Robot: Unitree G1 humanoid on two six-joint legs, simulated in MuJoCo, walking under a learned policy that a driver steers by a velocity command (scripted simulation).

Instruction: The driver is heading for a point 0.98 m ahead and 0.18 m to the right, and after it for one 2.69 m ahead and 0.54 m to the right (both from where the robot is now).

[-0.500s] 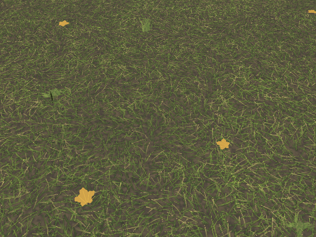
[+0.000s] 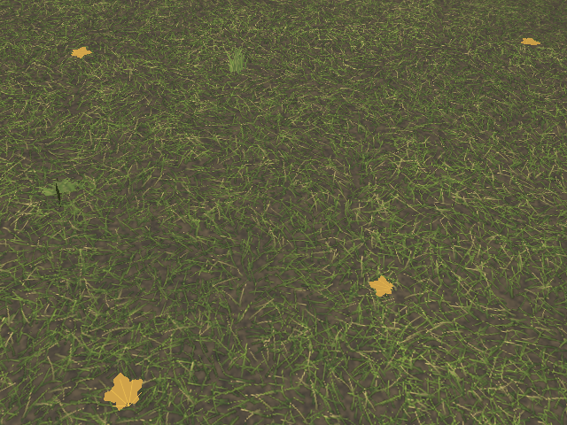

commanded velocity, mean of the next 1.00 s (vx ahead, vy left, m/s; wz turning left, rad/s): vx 0.48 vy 0.00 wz -0.25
